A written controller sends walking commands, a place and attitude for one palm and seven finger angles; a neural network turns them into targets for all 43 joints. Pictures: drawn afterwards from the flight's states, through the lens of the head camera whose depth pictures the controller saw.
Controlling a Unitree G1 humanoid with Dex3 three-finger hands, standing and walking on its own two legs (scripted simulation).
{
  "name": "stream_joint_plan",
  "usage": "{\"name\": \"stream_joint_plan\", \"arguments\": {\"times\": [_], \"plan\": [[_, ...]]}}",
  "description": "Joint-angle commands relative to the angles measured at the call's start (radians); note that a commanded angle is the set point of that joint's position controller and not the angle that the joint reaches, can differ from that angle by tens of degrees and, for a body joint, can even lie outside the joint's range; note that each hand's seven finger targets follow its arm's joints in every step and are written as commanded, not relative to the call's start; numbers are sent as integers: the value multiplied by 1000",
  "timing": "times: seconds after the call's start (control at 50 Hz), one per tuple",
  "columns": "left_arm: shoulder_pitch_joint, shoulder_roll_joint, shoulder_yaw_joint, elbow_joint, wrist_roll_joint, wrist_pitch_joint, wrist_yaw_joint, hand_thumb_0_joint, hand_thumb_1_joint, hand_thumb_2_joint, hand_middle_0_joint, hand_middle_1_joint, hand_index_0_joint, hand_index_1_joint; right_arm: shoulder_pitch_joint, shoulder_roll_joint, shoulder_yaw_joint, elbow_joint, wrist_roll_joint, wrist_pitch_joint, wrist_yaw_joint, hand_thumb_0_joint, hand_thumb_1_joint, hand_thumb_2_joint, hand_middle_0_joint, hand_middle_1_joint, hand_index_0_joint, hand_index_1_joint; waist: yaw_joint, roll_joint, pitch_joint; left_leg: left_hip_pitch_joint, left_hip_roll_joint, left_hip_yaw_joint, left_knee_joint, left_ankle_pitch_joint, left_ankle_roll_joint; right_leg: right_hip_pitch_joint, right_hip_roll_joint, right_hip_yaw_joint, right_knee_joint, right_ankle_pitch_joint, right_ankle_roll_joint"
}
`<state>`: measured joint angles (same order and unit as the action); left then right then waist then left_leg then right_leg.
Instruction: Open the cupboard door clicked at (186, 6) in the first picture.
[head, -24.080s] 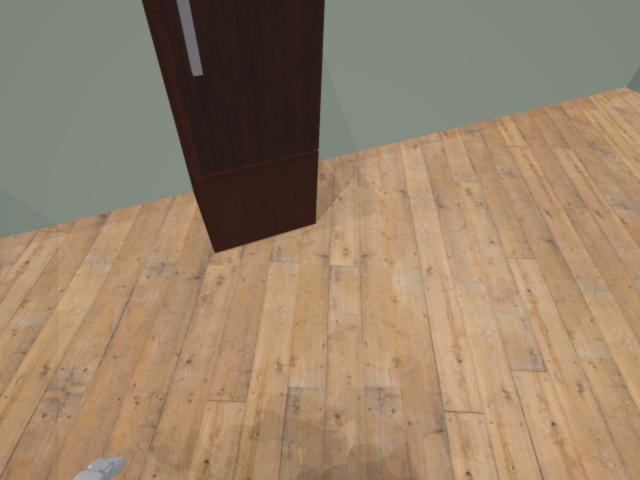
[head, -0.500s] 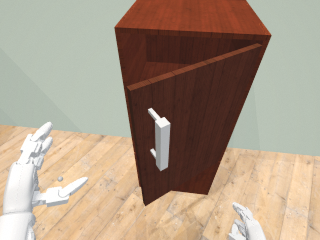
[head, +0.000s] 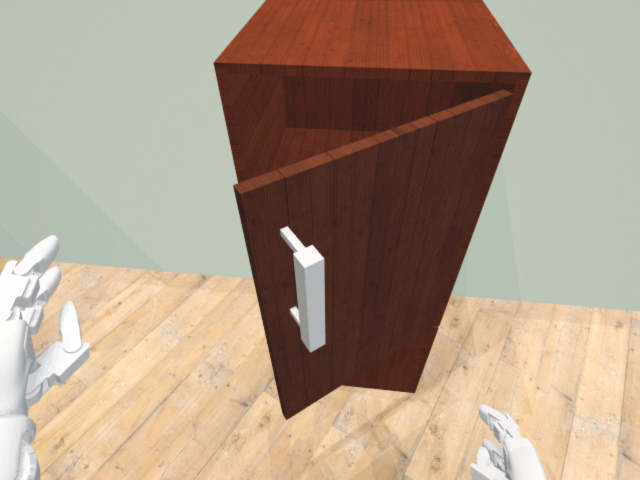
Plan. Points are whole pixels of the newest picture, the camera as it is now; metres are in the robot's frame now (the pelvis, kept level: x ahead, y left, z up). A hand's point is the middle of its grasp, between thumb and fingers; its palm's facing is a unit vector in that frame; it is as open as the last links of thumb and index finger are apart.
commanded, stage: draw the hand back to the body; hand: left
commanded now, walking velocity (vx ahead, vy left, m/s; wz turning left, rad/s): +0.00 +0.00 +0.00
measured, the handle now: (301, 291) +0.32 +0.07 +0.09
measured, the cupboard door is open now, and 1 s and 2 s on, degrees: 39 39 39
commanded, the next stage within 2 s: step back with the hand held close in 0.16 s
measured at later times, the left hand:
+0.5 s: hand (91, 350) +0.19 +0.25 +0.15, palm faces +0.36 -0.80 -0.48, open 7.4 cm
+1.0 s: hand out of the picture +0.08 +0.29 +0.15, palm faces +0.45 -0.75 -0.48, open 7.4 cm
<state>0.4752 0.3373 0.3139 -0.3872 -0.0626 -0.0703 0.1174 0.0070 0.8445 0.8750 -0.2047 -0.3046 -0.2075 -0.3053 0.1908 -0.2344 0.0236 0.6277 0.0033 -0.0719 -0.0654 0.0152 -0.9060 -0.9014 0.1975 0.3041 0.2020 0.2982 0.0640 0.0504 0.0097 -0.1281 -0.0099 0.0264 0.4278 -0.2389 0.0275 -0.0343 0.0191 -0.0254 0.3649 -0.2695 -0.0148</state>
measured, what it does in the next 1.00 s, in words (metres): shifts its weight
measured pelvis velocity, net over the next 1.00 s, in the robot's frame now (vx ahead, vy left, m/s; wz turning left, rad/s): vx -0.11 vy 0.02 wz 0.04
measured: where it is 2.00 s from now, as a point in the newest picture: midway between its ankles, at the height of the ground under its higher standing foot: outside the picture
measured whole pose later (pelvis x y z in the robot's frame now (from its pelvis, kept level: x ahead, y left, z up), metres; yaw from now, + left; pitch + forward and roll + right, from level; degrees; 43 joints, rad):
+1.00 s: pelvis -0.11 +0.02 -0.02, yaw +2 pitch -3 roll -2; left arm 0.52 0.41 0.42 -0.50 -0.01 -0.18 0.14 0.01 0.89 0.89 -0.21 -0.31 -0.21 -0.31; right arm 0.24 -0.21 0.01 0.56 0.01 -0.05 -0.08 0.01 -0.91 -0.90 0.20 0.30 0.20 0.30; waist -0.01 0.03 0.06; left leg -0.42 -0.01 0.03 0.60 -0.15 0.07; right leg -0.33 0.04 0.02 0.60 -0.28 0.01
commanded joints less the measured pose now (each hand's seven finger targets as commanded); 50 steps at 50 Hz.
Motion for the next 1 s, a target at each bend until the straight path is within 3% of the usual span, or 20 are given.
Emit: {"name": "stream_joint_plan", "arguments": {"times": [0.0,0.08,0.24,0.26,0.28,0.3,0.34,0.38,0.4,0.44,0.48,0.5,0.54,0.6,0.68,0.76,0.86,0.9,0.94,0.98], "plan": [[-89,227,149,-226,-2,-75,21,0,900,900,-200,-300,-200,-300,-136,-104,-44,-163,2,-59,-14,0,-900,-900,200,300,200,300,6,5,-80,79,30,-30,-41,257,-8,-71,-10,16,-56,239,-5],[-83,196,129,-228,-6,-78,17,0,900,900,-200,-300,-200,-300,-135,-94,-41,-161,4,-60,-14,0,-900,-900,200,300,200,300,-1,45,-67,87,26,-25,-38,254,-9,-83,-12,18,-62,241,-4],[-78,188,120,-198,-7,-83,16,0,900,900,-200,-300,-200,-300,-137,-96,-45,-156,2,-64,-14,0,-900,-900,200,300,200,300,-2,11,-56,87,25,-23,-43,230,-4,-88,-14,21,-72,229,0],[-154,206,116,-279,-7,-94,16,0,900,900,-200,-300,-200,-300,-149,-97,-43,-163,5,-69,-15,0,-900,-900,200,300,200,300,-3,18,-73,97,22,-22,-38,227,-1,-88,-15,24,-74,230,2],[-223,348,261,-300,-7,-128,21,0,900,900,-200,-300,-200,-300,-121,-122,-47,-185,16,-52,-12,0,-900,-900,200,300,200,300,-38,-3,16,47,38,-44,4,174,19,-196,-62,128,-132,291,7],[-228,345,256,-264,-1,-146,15,0,900,900,-200,-300,-200,-300,-120,-112,-46,-165,12,-38,-13,0,-900,-900,200,300,200,300,-39,-19,14,33,33,-58,22,148,16,-191,-91,137,-133,325,-1],[-48,218,157,-163,2,-124,-2,0,900,900,-200,-300,-200,-300,-121,-109,-55,-172,9,-16,-10,0,-900,-900,200,300,200,300,-45,-93,-9,39,40,-50,43,189,16,-194,-102,129,-108,378,10],[20,191,139,-148,2,-115,-6,0,900,900,-200,-300,-200,-300,-109,-115,-64,-185,13,5,-6,0,-900,-900,200,300,200,300,-46,-79,-75,49,54,-39,54,271,14,-166,-105,108,-67,449,24],[38,195,141,-156,2,-115,-4,0,900,900,-200,-300,-200,-300,-116,-120,-69,-188,15,11,-9,0,-900,-900,200,300,200,300,-44,-29,-99,60,61,-36,48,316,14,-158,-106,98,-49,475,26],[62,206,150,-199,2,-112,0,0,900,900,-200,-300,-200,-300,-109,-121,-73,-205,19,28,-8,0,-900,-900,200,300,200,300,-46,-25,-152,62,80,-39,50,399,11,-139,-96,90,-9,499,28],[57,238,175,-244,3,-113,7,0,900,900,-200,-300,-200,-300,-111,-116,-75,-220,21,40,-13,0,-900,-900,200,300,200,300,-48,-60,-175,53,87,-41,58,431,9,-134,-93,85,11,520,30],[54,279,209,-267,4,-116,16,0,900,900,-200,-300,-200,-300,-121,-115,-77,-216,20,45,-19,0,-900,-900,200,300,200,300,-44,-38,-186,48,88,-44,56,439,10,-127,-98,84,22,528,25],[66,283,220,-301,2,-117,24,0,900,900,-200,-300,-200,-300,-115,-105,-76,-235,23,51,-22,0,-900,-900,200,300,200,300,-45,-66,-194,19,93,-47,60,424,10,-120,-96,90,44,514,24],[64,319,251,-362,4,-128,37,0,900,900,-200,-300,-200,-300,-116,-110,-79,-240,20,49,-30,0,-900,-900,200,300,200,300,-44,16,-193,-19,97,-60,53,396,10,-126,-93,105,63,469,16],[93,277,229,-350,4,-137,43,0,900,900,-200,-300,-200,-300,-98,-113,-76,-247,18,37,-26,0,-900,-900,200,300,200,300,-48,63,-140,-131,121,-105,0,239,18,-140,-58,105,82,260,15],[93,242,220,-306,15,-150,47,0,900,900,-200,-300,-200,-300,-88,-123,-75,-244,14,19,-22,0,-900,-900,200,300,200,300,-58,83,-59,-325,151,-150,-90,-127,37,-124,-34,99,119,41,12],[37,229,229,-311,41,-173,51,0,900,900,-200,-300,-200,-300,-79,-136,-77,-245,8,-19,-25,0,-900,-900,200,300,200,300,-54,123,-36,-590,212,-229,-220,-462,76,25,20,50,286,-42,25],[2,254,245,-335,49,-182,52,0,900,900,-200,-300,-200,-300,-76,-136,-81,-240,6,-32,-28,0,-900,-900,200,300,200,300,-50,129,-47,-623,218,-243,-230,-490,81,54,32,43,325,-44,21],[6,243,234,-348,44,-185,51,0,900,900,-200,-300,-200,-300,-68,-122,-78,-236,7,-45,-24,0,-900,-900,200,300,200,300,-53,88,-66,-573,200,-217,-183,-451,74,14,20,61,296,-63,9],[10,250,240,-364,43,-187,53,0,900,900,-200,-300,-200,-300,-61,-114,-80,-231,5,-53,-19,0,-900,-900,200,300,200,300,-58,25,-63,-507,139,-159,-83,-439,47,-98,-16,132,184,-176,-20]]}}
